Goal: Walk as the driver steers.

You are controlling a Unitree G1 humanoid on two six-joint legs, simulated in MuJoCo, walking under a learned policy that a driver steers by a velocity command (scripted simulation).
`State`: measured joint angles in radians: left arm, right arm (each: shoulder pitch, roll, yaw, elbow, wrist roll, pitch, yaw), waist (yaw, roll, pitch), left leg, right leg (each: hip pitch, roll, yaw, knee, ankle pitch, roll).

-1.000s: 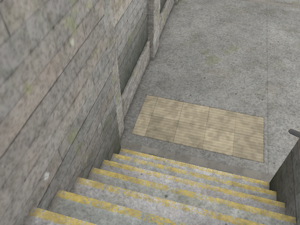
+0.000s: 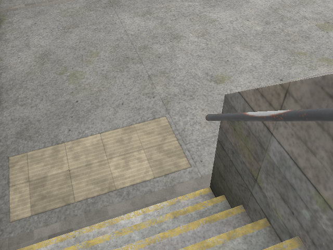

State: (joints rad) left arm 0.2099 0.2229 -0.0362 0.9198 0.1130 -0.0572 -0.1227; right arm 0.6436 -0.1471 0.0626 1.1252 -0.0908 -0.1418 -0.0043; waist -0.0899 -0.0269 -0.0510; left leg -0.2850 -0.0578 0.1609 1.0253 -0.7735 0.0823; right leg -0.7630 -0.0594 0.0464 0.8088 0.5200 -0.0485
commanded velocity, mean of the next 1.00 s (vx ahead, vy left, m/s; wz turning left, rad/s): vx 0.50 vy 0.00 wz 0.40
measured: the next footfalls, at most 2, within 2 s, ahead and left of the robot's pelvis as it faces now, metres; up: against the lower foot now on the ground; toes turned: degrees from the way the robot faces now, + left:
right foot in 0.14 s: +0.20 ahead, -0.12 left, -0.21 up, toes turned -5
left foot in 0.62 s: +0.36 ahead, +0.16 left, -0.43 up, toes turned +19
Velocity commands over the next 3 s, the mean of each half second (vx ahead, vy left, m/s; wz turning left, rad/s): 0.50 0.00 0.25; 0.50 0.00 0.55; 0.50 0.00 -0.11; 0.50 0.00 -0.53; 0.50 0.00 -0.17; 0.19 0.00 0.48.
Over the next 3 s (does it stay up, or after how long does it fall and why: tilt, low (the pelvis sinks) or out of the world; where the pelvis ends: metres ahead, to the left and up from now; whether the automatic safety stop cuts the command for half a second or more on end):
stays up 1.43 0.38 -1.43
